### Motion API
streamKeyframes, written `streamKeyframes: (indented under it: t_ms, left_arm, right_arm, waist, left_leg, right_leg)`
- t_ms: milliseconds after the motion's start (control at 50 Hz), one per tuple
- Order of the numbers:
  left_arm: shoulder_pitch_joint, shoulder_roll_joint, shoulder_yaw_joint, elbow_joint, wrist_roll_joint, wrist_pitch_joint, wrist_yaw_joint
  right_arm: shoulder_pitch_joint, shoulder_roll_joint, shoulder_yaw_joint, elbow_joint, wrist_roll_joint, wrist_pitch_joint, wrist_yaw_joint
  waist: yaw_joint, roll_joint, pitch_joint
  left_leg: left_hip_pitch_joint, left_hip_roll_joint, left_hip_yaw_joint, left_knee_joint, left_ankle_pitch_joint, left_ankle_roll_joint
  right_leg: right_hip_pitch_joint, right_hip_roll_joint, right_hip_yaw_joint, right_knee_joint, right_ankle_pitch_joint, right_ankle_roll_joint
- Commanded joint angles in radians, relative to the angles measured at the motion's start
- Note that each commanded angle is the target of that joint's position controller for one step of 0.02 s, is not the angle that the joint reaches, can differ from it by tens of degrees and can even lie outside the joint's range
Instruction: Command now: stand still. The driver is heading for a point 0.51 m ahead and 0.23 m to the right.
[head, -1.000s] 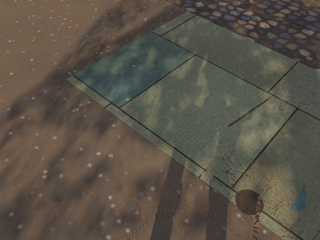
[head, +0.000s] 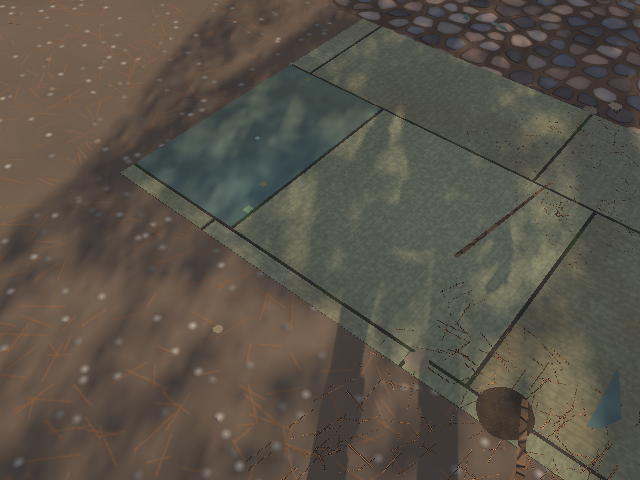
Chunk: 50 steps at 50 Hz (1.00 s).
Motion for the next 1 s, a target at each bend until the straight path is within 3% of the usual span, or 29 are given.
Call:
streamKeyframes:
  t_ms: [20, 580, 600, 620, 640, 660, 680, 700, 720, 760, 800, 820, 840, 860, 880, 900, 920, 940, 960, 980, 1000]
  left_arm:
    - [-0.003, 0.094, 0.014, -0.019, 0.0, -0.009, 0.003]
    - [0.051, 0.082, -0.007, 0.063, -0.003, -0.007, 0.003]
    - [0.082, 0.067, -0.01, 0.08, -0.005, -0.005, 0.003]
    - [0.086, 0.083, -0.002, 0.079, -0.016, -0.007, 0.002]
    - [0.023, 0.103, 0.002, 0.047, -0.018, -0.019, -0.003]
    - [-0.067, 0.066, -0.009, -0.005, -0.033, -0.044, -0.016]
    - [-0.13, 0.076, -0.009, -0.039, -0.039, -0.068, -0.027]
    - [-0.13, 0.094, -0.001, -0.047, -0.041, -0.088, -0.035]
    - [-0.104, 0.089, 0.002, -0.045, -0.038, -0.104, -0.042]
    - [-0.092, 0.087, 0.002, -0.052, -0.038, -0.129, -0.053]
    - [-0.085, 0.068, 0.0, -0.05, -0.038, -0.137, -0.06]
    - [-0.053, 0.058, 0.002, -0.074, 0.046, -0.091, -0.094]
    - [0.008, 0.056, 0.009, -0.064, 0.044, -0.07, -0.1]
    - [0.106, 0.067, 0.019, -0.039, 0.033, -0.061, -0.093]
    - [0.28, 0.103, 0.037, 0.011, 0.03, -0.068, -0.081]
    - [0.488, 0.192, 0.061, 0.052, 0.051, -0.086, -0.064]
    - [0.537, 0.235, 0.047, 0.063, 0.058, -0.097, -0.06]
    - [0.345, 0.214, 0.037, 0.027, 0.057, -0.089, -0.055]
    - [0.217, 0.177, 0.029, -0.024, 0.044, -0.094, -0.061]
    - [0.181, 0.155, 0.023, -0.035, 0.032, -0.103, -0.068]
    - [0.169, 0.139, 0.016, -0.04, 0.027, -0.111, -0.067]
  right_arm:
    - [0.042, -0.093, -0.015, -0.012, 0.0, -0.008, -0.002]
    - [0.117, -0.073, 0.01, 0.07, 0.0, -0.007, 0.001]
    - [0.157, -0.073, 0.008, 0.089, 0.003, -0.004, -0.001]
    - [0.166, -0.121, -0.008, 0.082, 0.016, -0.001, -0.004]
    - [0.212, -0.16, -0.02, 0.077, 0.025, -0.006, -0.005]
    - [0.223, -0.217, -0.039, 0.07, 0.035, -0.024, -0.005]
    - [0.192, -0.224, -0.045, 0.052, 0.029, -0.044, -0.005]
    - [0.165, -0.187, -0.037, 0.036, 0.018, -0.063, -0.003]
    - [0.144, -0.158, -0.03, 0.022, 0.017, -0.076, 0.002]
    - [0.121, -0.155, -0.031, -0.003, 0.035, -0.081, 0.011]
    - [0.117, -0.183, -0.036, -0.018, 0.035, -0.078, 0.013]
    - [0.131, -0.204, -0.046, 0.006, -0.052, -0.071, 0.024]
    - [0.116, -0.196, -0.05, 0.002, -0.051, -0.068, 0.028]
    - [0.094, -0.2, -0.052, -0.005, -0.039, -0.069, 0.031]
    - [0.073, -0.193, -0.049, -0.012, -0.04, -0.075, 0.034]
    - [0.009, -0.139, -0.033, -0.044, -0.046, -0.087, 0.038]
    - [-0.054, -0.025, -0.01, -0.126, -0.031, -0.103, 0.047]
    - [-0.063, -0.05, -0.012, -0.154, -0.025, -0.102, 0.061]
    - [-0.09, -0.099, -0.018, -0.163, -0.029, -0.101, 0.076]
    - [-0.066, -0.109, -0.021, -0.148, -0.037, -0.098, 0.087]
    - [-0.029, -0.105, -0.022, -0.136, -0.052, -0.088, 0.092]
  waist:
    - [-0.001, 0.016, -0.011]
    - [-0.004, 0.015, 0.012]
    - [-0.01, 0.032, -0.035]
    - [-0.021, 0.072, -0.001]
    - [-0.057, 0.107, 0.065]
    - [-0.08, 0.219, 0.133]
    - [-0.087, 0.212, 0.192]
    - [-0.065, 0.156, 0.195]
    - [-0.045, 0.125, 0.162]
    - [-0.035, 0.118, 0.109]
    - [-0.027, 0.151, 0.076]
    - [-0.006, 0.187, 0.055]
    - [0.023, 0.169, 0.072]
    - [0.07, 0.119, 0.062]
    - [0.151, 0.027, 0.007]
    - [0.255, -0.199, -0.072]
    - [0.214, -0.392, -0.086]
    - [0.095, -0.243, 0.001]
    - [0.048, -0.084, 0.042]
    - [0.018, -0.014, 0.024]
    - [-0.012, -0.03, 0.002]
  left_leg:
    - [-0.12, 0.05, -0.042, -0.12, 0.162, 0.017]
    - [-0.119, 0.044, -0.026, -0.136, 0.16, 0.016]
    - [-0.099, 0.035, -0.023, -0.158, -0.069, 0.031]
    - [-0.114, 0.058, -0.075, -0.181, -0.365, 0.072]
    - [-0.112, 0.143, -0.203, -0.254, -0.593, 0.131]
    - [-0.088, 0.302, -0.412, -0.379, -0.667, 0.208]
    - [-0.065, 0.399, -0.531, -0.438, -0.568, 0.258]
    - [0.011, 0.411, -0.527, -0.426, -0.451, 0.254]
    - [0.072, 0.389, -0.474, -0.398, -0.368, 0.23]
    - [0.074, 0.323, -0.323, -0.383, -0.241, 0.171]
    - [-0.046, 0.247, -0.201, -0.367, -0.188, 0.15]
    - [-0.1, 0.21, -0.159, -0.362, -0.258, 0.172]
    - [-0.197, 0.211, -0.139, -0.325, -0.285, 0.179]
    - [-0.278, 0.197, -0.117, -0.248, -0.243, 0.18]
    - [-0.359, 0.151, -0.065, -0.026, -0.085, 0.171]
    - [-0.491, 0.059, 0.057, 0.416, 0.04, 0.136]
    - [-0.729, -0.072, -0.031, 0.707, -0.202, 0.121]
    - [-0.822, 0.017, -0.109, 0.846, -0.055, 0.137]
    - [-0.821, 0.103, -0.07, 0.849, 0.086, 0.133]
    - [-0.737, 0.145, -0.056, 0.788, 0.154, 0.112]
    - [-0.67, 0.16, -0.038, 0.746, 0.161, 0.089]
  right_leg:
    - [0.106, -0.026, 0.024, -0.052, 0.146, -0.034]
    - [0.094, -0.019, 0.018, -0.066, 0.137, -0.034]
    - [0.103, 0.017, -0.023, -0.036, -0.067, -0.036]
    - [0.027, 0.056, -0.064, 0.032, -0.333, -0.043]
    - [-0.122, 0.052, -0.063, 0.113, -0.439, -0.048]
    - [-0.247, 0.035, -0.099, 0.267, -0.286, -0.046]
    - [-0.374, -0.039, -0.036, 0.385, -0.225, -0.056]
    - [-0.484, -0.078, -0.001, 0.467, -0.201, -0.064]
    - [-0.534, -0.104, 0.01, 0.495, -0.175, -0.07]
    - [-0.438, -0.116, -0.018, 0.32, -0.12, -0.067]
    - [-0.212, -0.058, -0.106, 0.188, -0.097, -0.045]
    - [-0.091, -0.006, -0.175, 0.121, -0.165, -0.046]
    - [0.048, 0.016, -0.224, 0.079, -0.09, -0.044]
    - [0.192, 0.043, -0.248, 0.045, -0.067, -0.047]
    - [0.386, 0.051, -0.223, 0.024, -0.116, -0.054]
    - [0.527, -0.154, 0.067, -0.109, -0.387, -0.077]
    - [0.513, -0.367, 0.635, -0.381, -0.778, -0.132]
    - [0.386, -0.419, 0.749, -0.423, -0.847, -0.188]
    - [0.297, -0.399, 0.61, -0.378, -0.711, -0.188]
    - [0.228, -0.332, 0.451, -0.37, -0.55, -0.177]
    - [0.188, -0.282, 0.356, -0.388, -0.471, -0.163]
